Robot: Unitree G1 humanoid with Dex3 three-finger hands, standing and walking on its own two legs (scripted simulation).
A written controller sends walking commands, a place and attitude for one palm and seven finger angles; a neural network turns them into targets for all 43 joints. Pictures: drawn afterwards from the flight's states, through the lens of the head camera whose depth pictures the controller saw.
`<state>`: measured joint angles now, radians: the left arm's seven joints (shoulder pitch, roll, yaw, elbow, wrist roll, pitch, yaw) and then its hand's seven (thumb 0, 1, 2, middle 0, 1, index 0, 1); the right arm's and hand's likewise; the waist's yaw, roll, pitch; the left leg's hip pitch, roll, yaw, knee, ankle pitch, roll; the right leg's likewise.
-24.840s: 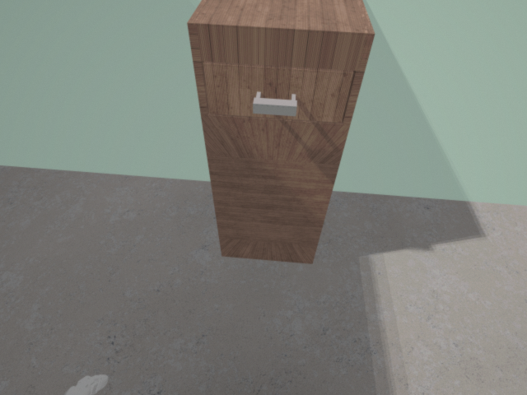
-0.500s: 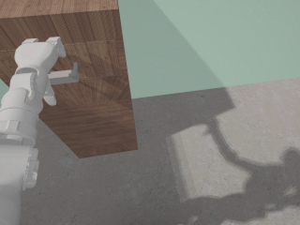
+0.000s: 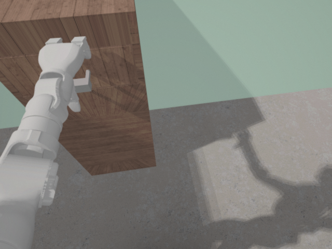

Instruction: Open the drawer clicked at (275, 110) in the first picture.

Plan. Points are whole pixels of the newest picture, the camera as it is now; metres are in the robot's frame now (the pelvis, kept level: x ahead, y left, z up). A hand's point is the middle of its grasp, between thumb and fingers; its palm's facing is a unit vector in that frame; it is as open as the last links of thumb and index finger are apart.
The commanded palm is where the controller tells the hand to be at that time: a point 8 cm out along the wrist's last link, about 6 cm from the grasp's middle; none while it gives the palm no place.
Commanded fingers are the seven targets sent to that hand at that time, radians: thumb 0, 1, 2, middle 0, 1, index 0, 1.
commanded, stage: re-aim the fingers above the handle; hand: left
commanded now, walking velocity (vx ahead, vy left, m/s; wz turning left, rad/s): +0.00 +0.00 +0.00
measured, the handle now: (71, 80) +0.55 +0.25 +0.06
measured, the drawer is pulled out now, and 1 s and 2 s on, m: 0.00 0.00 0.00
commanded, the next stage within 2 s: lower the fingers behind the handle in 0.92 s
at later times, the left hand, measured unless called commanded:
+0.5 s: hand (66, 81) +0.48 +0.22 +0.12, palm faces +0.03 +0.01 -1.00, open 13.8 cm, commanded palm +0.47 +0.23 +0.18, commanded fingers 0.00 -0.50 0.30 -0.30 -1.20 -0.30 -1.20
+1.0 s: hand (74, 75) +0.52 +0.22 +0.11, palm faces +0.02 +0.00 -1.00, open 13.7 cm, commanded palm +0.48 +0.24 +0.18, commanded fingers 0.00 -0.50 0.30 -0.30 -1.20 -0.30 -1.20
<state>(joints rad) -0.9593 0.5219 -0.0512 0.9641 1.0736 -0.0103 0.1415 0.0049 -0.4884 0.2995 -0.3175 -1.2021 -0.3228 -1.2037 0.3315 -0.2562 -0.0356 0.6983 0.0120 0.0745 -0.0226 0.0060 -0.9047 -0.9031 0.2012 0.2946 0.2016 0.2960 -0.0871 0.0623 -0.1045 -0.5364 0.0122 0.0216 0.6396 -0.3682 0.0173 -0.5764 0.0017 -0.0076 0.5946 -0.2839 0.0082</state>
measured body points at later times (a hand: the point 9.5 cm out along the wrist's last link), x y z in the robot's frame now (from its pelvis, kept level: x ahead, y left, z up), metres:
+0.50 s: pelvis -0.01 -0.01 +0.00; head +0.06 -0.02 +0.45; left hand +0.48 +0.22 +0.18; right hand +0.06 -0.29 -0.13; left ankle -0.05 +0.10 -0.72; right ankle -0.01 -0.13 -0.72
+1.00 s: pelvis +0.00 +0.00 +0.00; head +0.09 -0.02 +0.44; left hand +0.51 +0.21 +0.17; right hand +0.00 -0.27 -0.13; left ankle -0.05 +0.10 -0.72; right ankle -0.01 -0.13 -0.72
